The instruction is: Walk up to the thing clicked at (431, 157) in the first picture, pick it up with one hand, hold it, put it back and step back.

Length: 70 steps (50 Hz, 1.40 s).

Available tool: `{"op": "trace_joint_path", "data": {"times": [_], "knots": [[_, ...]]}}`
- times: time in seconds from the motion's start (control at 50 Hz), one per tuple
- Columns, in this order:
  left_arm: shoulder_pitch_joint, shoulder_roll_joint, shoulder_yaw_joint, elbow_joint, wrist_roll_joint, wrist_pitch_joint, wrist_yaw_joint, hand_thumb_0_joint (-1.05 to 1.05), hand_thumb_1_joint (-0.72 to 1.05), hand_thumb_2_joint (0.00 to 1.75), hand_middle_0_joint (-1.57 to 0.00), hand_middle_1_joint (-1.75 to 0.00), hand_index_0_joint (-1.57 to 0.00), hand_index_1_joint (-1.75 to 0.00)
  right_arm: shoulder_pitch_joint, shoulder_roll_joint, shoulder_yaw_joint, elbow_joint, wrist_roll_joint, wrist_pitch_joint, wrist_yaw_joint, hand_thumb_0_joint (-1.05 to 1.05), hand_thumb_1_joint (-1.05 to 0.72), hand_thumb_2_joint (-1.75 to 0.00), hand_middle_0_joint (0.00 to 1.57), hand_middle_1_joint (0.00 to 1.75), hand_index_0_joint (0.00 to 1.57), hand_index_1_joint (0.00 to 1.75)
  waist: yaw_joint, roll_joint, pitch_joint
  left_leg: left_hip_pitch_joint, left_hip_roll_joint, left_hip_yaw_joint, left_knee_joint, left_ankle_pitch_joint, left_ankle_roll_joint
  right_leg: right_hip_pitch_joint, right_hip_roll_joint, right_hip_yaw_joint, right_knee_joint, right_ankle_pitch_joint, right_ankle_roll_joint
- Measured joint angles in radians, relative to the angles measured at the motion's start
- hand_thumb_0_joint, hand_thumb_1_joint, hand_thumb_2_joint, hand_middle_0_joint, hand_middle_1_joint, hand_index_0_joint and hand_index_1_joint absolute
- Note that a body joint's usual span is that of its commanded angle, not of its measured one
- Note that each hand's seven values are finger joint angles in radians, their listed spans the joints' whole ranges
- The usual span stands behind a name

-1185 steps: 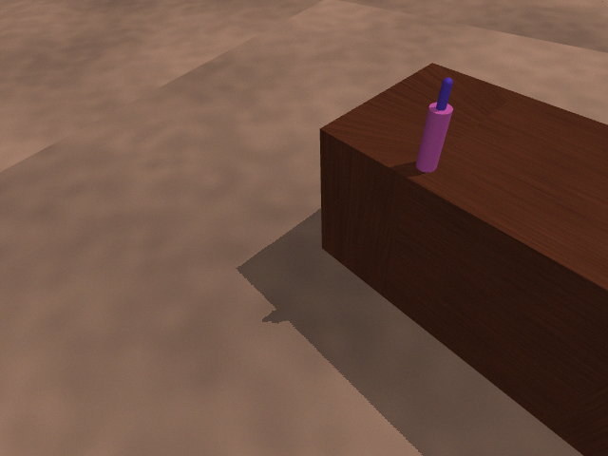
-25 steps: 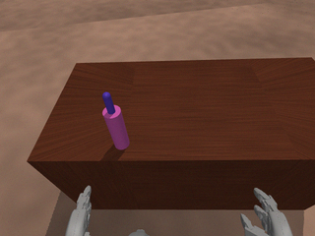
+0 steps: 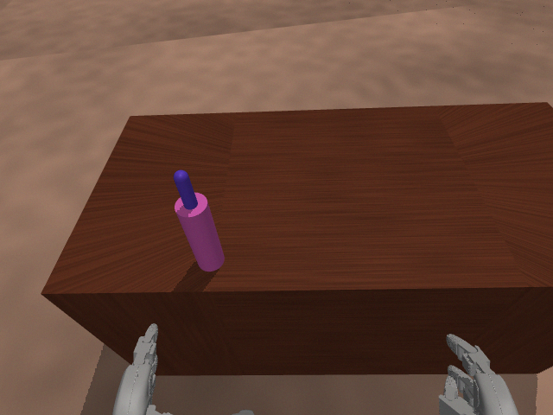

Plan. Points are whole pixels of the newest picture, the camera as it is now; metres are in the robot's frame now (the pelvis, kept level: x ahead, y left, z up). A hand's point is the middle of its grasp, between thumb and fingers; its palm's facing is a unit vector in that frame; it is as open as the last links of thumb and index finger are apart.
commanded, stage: home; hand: left
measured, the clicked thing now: (197, 222) +0.43 +0.20 +0.01
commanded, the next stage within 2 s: stand in 1.92 s
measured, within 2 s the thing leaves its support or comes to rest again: neither
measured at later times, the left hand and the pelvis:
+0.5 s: hand (183, 397) +0.17 +0.17 -0.04, palm faces +0.12 -0.96 -0.24, open 17.6 cm; pelvis -0.01 +0.00 +0.00, yaw +0 degrees
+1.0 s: hand (183, 399) +0.16 +0.17 -0.04, palm faces +0.13 -0.96 -0.25, open 17.5 cm; pelvis -0.01 -0.01 +0.00, yaw +0 degrees
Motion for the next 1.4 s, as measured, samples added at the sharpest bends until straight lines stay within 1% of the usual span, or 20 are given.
{"op": "trace_joint_path", "data": {"times": [0.38, 0.84, 1.38, 1.4], "knots": [[0.007, 0.0, -0.003, -0.015, 0.001, -0.004, 0.004, -0.01, -0.58, 0.03, -0.05, -0.05, -0.05, -0.05, 0.007, -0.001, -0.001, -0.026, 0.0, 0.029, -0.002, 0.02, -0.9, -0.9, 0.2, 0.3, 0.2, 0.31, -0.003, 0.002, -0.006, -0.007, 0.003, -0.002, 0.009, 0.0, -0.005, -0.01, 0.003, -0.002, 0.016, -0.004, -0.005], [0.007, 0.001, -0.007, -0.016, 0.003, -0.021, 0.016, -0.01, -0.55, 0.04, -0.06, -0.05, -0.05, -0.05, 0.012, -0.002, -0.001, -0.041, 0.0, 0.034, 0.0, 0.02, -0.9, -0.9, 0.2, 0.3, 0.2, 0.3, -0.001, 0.002, -0.004, -0.022, 0.002, -0.002, 0.014, 0.01, -0.006, -0.027, 0.003, -0.001, 0.025, 0.004, -0.006], [0.013, 0.001, -0.006, -0.025, 0.004, -0.02, 0.017, -0.01, -0.56, 0.04, -0.05, -0.05, -0.05, -0.05, 0.014, -0.001, -0.003, -0.05, 0.0, 0.044, 0.002, 0.02, -0.9, -0.9, 0.2, 0.3, 0.2, 0.3, -0.001, 0.002, -0.008, -0.023, 0.003, -0.001, 0.02, -0.002, -0.005, -0.027, 0.004, 0.001, 0.027, -0.005, -0.005], [0.017, -0.001, -0.003, -0.028, 0.006, -0.019, 0.02, -0.01, -0.56, 0.04, -0.05, -0.05, -0.05, -0.05, 0.002, -0.005, 0.002, -0.024, 0.001, 0.03, 0.001, 0.02, -0.9, -0.9, 0.2, 0.3, 0.2, 0.3, -0.005, 0.002, -0.006, -0.02, 0.005, -0.002, 0.02, -0.002, -0.005, -0.023, 0.005, 0.0, 0.025, -0.004, -0.005]]}}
